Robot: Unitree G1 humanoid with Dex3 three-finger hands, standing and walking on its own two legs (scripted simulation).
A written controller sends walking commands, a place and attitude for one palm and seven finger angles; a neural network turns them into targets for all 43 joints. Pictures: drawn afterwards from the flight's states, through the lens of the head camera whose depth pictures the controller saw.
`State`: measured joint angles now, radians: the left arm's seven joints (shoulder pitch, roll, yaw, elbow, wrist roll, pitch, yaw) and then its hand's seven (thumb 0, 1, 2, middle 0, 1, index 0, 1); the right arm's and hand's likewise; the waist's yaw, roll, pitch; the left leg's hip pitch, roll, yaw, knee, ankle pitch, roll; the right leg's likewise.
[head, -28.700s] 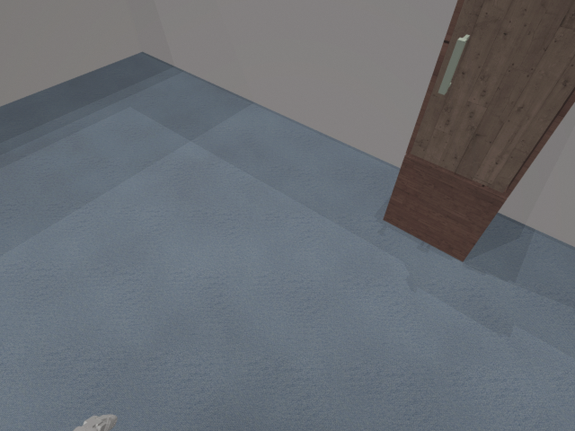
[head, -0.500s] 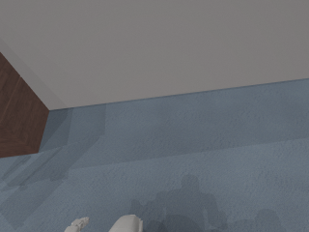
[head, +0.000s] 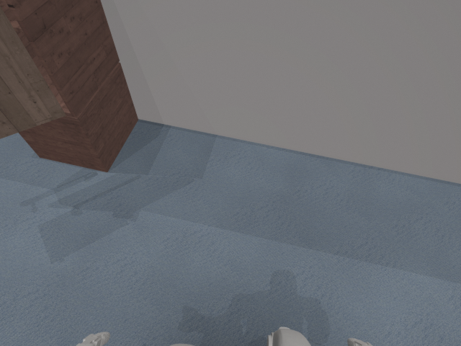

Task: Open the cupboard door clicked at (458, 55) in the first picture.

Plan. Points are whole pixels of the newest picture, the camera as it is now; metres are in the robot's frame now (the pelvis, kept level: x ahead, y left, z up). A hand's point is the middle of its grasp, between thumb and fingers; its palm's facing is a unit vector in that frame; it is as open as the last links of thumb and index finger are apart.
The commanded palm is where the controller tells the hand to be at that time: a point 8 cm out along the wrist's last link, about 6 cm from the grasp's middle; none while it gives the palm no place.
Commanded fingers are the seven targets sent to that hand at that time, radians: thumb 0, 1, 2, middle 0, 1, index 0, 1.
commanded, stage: turn to face it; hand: left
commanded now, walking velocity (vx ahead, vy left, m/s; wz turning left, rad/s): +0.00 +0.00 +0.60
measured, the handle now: out of the picture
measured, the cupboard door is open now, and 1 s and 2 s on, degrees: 46 46 46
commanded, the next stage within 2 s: take the last steps up to it in 1.00 s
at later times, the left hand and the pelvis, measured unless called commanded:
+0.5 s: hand out of the picture +0.01 +0.18 -0.18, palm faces +0.35 -0.91 -0.22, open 7.3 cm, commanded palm none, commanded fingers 0.00 0.90 0.90 -0.20 -0.30 -0.20 -0.30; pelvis +0.02 -0.02 -0.01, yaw +20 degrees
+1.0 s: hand out of the picture +0.04 +0.17 -0.16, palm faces +0.49 -0.83 -0.25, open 7.4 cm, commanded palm none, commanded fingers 0.00 0.90 0.90 -0.20 -0.30 -0.20 -0.30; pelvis +0.06 -0.04 -0.01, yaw +31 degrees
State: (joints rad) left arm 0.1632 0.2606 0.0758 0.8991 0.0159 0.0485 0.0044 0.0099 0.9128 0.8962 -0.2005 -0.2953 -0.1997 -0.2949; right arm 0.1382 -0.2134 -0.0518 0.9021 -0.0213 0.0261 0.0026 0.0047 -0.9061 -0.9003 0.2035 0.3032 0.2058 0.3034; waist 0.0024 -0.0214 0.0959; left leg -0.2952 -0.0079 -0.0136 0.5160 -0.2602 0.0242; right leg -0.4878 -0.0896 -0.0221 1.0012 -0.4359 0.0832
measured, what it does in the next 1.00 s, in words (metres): steps on the spot, turning left: right foot, then left foot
